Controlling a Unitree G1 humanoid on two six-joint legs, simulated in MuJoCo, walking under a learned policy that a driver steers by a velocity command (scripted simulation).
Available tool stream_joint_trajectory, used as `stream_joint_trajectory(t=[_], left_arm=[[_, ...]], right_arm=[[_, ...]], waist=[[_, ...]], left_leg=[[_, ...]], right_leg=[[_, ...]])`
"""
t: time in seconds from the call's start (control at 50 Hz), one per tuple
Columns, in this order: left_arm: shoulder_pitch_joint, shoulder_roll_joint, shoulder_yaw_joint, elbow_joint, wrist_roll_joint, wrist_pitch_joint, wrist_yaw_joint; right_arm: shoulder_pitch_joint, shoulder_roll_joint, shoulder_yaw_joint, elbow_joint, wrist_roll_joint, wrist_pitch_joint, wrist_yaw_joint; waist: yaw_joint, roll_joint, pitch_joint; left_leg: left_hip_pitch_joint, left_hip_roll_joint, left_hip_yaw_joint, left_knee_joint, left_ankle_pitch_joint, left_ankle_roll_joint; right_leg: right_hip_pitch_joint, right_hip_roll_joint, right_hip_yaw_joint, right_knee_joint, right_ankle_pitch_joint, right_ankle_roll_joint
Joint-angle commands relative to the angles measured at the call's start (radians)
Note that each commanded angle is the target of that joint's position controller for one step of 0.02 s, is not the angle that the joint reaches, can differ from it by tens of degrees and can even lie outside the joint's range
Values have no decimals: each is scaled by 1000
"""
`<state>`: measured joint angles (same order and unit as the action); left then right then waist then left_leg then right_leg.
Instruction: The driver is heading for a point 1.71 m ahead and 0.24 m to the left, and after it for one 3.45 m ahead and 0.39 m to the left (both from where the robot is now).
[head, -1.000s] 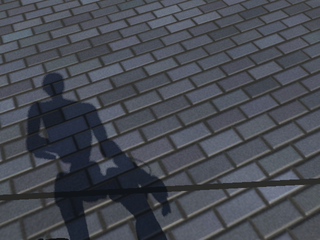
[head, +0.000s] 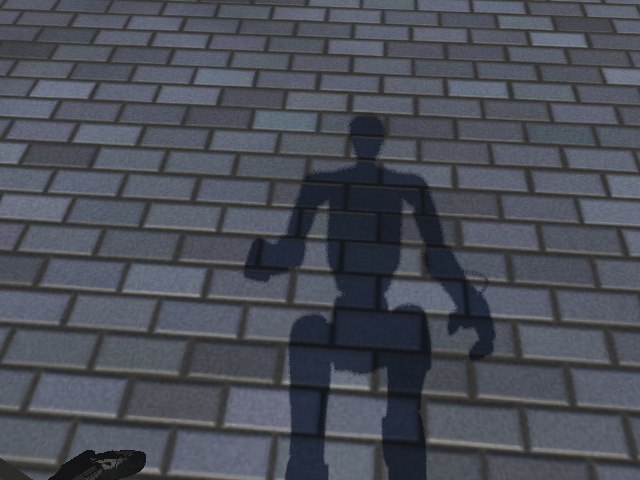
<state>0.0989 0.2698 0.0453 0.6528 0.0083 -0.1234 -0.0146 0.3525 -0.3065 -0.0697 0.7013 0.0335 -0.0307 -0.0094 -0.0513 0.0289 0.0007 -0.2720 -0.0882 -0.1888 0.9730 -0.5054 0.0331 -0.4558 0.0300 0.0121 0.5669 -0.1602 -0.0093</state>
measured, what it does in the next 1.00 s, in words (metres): walks ahead, turning left: left foot, then right foot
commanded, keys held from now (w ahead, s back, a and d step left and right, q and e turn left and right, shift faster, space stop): w+q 0.48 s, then w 0.52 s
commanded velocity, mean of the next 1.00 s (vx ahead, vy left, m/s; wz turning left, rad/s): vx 0.50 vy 0.00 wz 0.41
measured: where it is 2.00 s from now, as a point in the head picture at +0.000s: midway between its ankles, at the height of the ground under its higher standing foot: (181, 268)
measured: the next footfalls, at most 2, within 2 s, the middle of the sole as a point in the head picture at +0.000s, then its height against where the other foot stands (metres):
left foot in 0.46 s outside the picture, level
right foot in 0.98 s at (276, 367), level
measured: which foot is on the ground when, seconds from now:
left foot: up 0.00-0.44, down 0.46-1.00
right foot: down 0.00-0.46, up 0.48-0.96, down 0.98-1.00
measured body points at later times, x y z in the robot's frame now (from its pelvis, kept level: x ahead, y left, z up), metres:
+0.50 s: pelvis +0.25 +0.07 -0.01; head +0.30 +0.09 +0.44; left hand +0.19 +0.36 -0.13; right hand +0.55 -0.10 -0.07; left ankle +0.33 +0.17 -0.72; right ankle +0.11 -0.12 -0.67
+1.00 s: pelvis +0.55 +0.13 +0.00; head +0.58 +0.15 +0.45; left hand +0.66 +0.44 -0.08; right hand +0.68 -0.13 -0.12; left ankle +0.33 +0.17 -0.71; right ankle +0.70 +0.09 -0.72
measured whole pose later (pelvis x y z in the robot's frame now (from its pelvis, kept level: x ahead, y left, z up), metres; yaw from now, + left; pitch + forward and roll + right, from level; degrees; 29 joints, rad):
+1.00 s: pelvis +0.55 +0.13 +0.00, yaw +24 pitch +3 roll +0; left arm 0.05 0.27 0.03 0.70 0.00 -0.11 -0.05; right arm 0.39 -0.31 -0.06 0.79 0.01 -0.04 -0.01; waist -0.07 0.00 0.02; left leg -0.03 -0.04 -0.07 0.57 -0.46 0.04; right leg -0.50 0.00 -0.03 0.53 -0.08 -0.06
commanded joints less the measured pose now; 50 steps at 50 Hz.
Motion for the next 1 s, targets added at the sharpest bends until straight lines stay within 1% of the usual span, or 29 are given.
stream_joint_trajectory(t=[0.02, 0.04, 0.06, 0.1, 0.18, 0.28, 0.32, 0.36, 0.4, 0.42, 0.44, 0.46, 0.48, 0.5, 0.52, 0.54, 0.56, 0.58, 0.6, 0.64, 0.7, 0.76, 0.82, 0.86, 0.92, 0.94, 0.96, 0.98, 1.0], left_arm=[[218, 147, 55, -17, -2, 14, 12], [180, 124, 46, -12, 2, 20, 13], [158, 106, 39, -7, 7, 20, 16], [144, 97, 38, 10, 2, 15, 16], [161, 148, 56, 55, 1, 8, 17], [178, 183, 63, 94, -9, 24, 23], [204, 201, 68, 112, -18, 32, 22], [215, 220, 74, 125, -30, 42, 21], [210, 251, 84, 127, -39, 54, 26], [206, 266, 88, 127, -43, 61, 29], [196, 255, 83, 123, -46, 67, 34], [211, 208, 64, 104, -22, 61, 37], [296, 63, 16, 36, 15, 36, 24], [199, 151, 26, 31, -22, 1, 10], [124, 192, 37, 13, -57, -12, 3], [114, 176, 30, 15, -46, -18, 8], [114, 173, 32, 29, -20, -15, 15], [139, 177, 36, 39, -13, -4, 14], [157, 170, 36, 47, -11, 8, 12], [162, 138, 29, 56, -4, 28, 12], [65, 105, 16, 30, 2, 36, 12], [-34, 81, 6, 14, -6, 27, -1], [-121, 80, 2, -11, -19, 19, -16], [-154, 91, 5, -29, -19, 14, -28], [-125, 110, 13, -34, -16, 9, -39], [-75, 126, 21, -24, -15, 8, -37], [41, 154, 39, 8, -12, 7, -30], [203, 204, 56, 39, -3, 7, -23], [325, 297, 81, 58, 11, 12, -18]], right_arm=[[-63, -138, -22, -118, -5, -14, -3], [-104, -126, -24, -133, -16, -13, 1], [-109, -111, -27, -139, -13, -9, 7], [-93, -73, -21, -136, -2, 2, 15], [-155, -40, -9, -156, -13, 12, 17], [-290, -18, 4, -177, -10, -4, 46], [-340, -16, 6, -194, -6, -5, 58], [-366, -28, 1, -212, -4, -5, 69], [-329, -61, -16, -215, -12, 0, 71], [-248, -92, -34, -199, -15, 4, 69], [-83, -138, -64, -155, -12, 9, 60], [90, -210, -96, -116, -6, 19, 40], [40, -327, -104, -129, -2, 9, 34], [77, -236, -76, -154, -8, -8, 40], [49, -176, -57, -129, -18, -21, 43], [-8, -150, -47, -128, -15, -28, 43], [-76, -120, -36, -132, -20, -30, 41], [-116, -94, -25, -141, -33, -33, 38], [-131, -90, -22, -137, -38, -37, 36], [-120, -101, -22, -111, -33, -49, 30], [-86, -117, -24, -74, -30, -52, 15], [-48, -124, -23, -43, -25, -49, 8], [11, -139, -25, -5, -18, -46, 9], [39, -142, -28, 17, -16, -39, 8], [47, -152, -33, 37, -16, -24, 1], [33, -160, -35, 36, -16, -19, -1], [15, -155, -31, 34, -19, -14, -2], [11, -123, -15, 20, -30, -13, -5], [143, -34, 13, 4, -26, -29, 2]], waist=[[140, -130, -97], [122, -107, -34], [97, -130, -7], [76, -155, 9], [79, -110, 24], [125, -95, 52], [141, -94, 71], [136, -99, 84], [94, -125, 42], [41, -133, -11], [-52, -111, -96], [-123, -19, -186], [18, 261, -275], [-68, 145, -393], [-71, 94, -243], [-28, 24, -154], [13, -1, -101], [49, 18, -83], [66, 30, -78], [75, 19, -59], [48, 16, -8], [4, 23, 18], [-34, 27, 55], [-41, 31, 68], [-12, 56, 53], [20, 68, 22], [85, 60, -55], [156, 30, -192], [137, -194, -369]], left_leg=[[-555, 108, 47, 367, 81, -27], [-532, 134, 52, 323, 136, -29], [-491, 161, 54, 289, 170, -28], [-443, 181, 81, 242, 192, -31], [-486, 199, 91, 97, 289, -53], [-429, 185, 161, -180, 502, -36], [-408, 175, 192, -253, 497, -19], [-390, 161, 217, -304, 439, 9], [-286, 103, 271, -332, 337, 52], [-170, 60, 298, -350, 305, 79], [63, 15, 309, -411, 367, 117], [380, 101, 142, -415, 387, 170], [661, 365, -456, -523, 202, 353], [691, 424, -642, -662, 74, 374], [590, 401, -485, -677, 159, 323], [440, 360, -356, -672, 271, 288], [304, 324, -257, -674, 397, 262], [213, 296, -195, -695, 495, 251], [160, 286, -169, -719, 544, 253], [98, 275, -98, -752, 633, 262], [82, 242, -11, -782, 655, 237], [84, 212, 46, -786, 576, 193], [134, 247, 22, -781, 496, 190], [223, 283, -2, -743, 527, 186], [318, 319, -24, -670, 664, 158], [327, 307, -13, -610, 815, 144], [309, 263, 24, -475, 972, 122], [177, 214, 64, -251, 894, 88], [-218, 62, 129, 157, 480, 3]], right_leg=[[574, -387, 537, -269, -319, -182], [468, -342, 427, -289, -195, -171], [399, -309, 343, -313, -114, -159], [335, -280, 231, -358, -32, -161], [356, -304, 103, -400, 125, -188], [402, -279, -67, -398, 196, -147], [438, -292, -100, -393, 205, -135], [490, -312, -127, -365, 288, -122], [529, -314, -171, -248, 612, -102], [529, -304, -196, -117, 774, -90], [452, -273, -228, 87, 810, -62], [199, -236, -225, 389, 513, -19], [-237, -31, -132, 740, -419, 37], [-331, -33, 80, 839, -428, 24], [-395, -77, 71, 816, -324, 8], [-357, -122, 61, 732, -238, 0], [-290, -155, 56, 656, -186, 7], [-218, -177, 63, 616, -151, 11], [-177, -180, 57, 590, -133, 19], [-158, -176, 37, 525, -95, 44], [-202, -170, 28, 350, 80, 67], [-157, -134, 11, 135, 272, 59], [-148, -108, 7, 24, 317, 42], [-189, -98, 13, -23, 263, 17], [-152, -77, 3, -66, 135, -28], [-70, -50, -22, -75, 95, -47], [99, -19, -54, -98, 117, -77], [380, -107, 25, -45, 186, -132], [802, -361, 450, -62, 45, -297]])
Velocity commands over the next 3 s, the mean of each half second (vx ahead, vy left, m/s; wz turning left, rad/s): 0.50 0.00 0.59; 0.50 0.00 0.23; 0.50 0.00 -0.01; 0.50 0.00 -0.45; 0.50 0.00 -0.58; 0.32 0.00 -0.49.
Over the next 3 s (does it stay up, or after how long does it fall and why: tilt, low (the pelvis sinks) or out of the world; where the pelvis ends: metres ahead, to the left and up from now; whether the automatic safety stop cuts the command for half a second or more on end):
stays up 1.54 0.29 0.00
